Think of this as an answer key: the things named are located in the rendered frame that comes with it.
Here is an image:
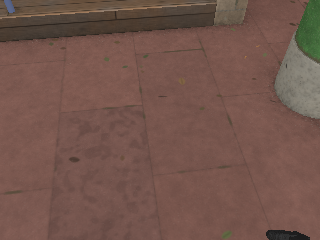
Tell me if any right robot hand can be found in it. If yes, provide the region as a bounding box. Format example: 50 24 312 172
266 230 311 240

